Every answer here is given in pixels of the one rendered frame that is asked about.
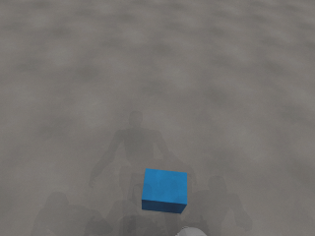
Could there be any carton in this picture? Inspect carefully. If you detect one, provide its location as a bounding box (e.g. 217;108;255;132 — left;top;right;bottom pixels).
142;168;187;214

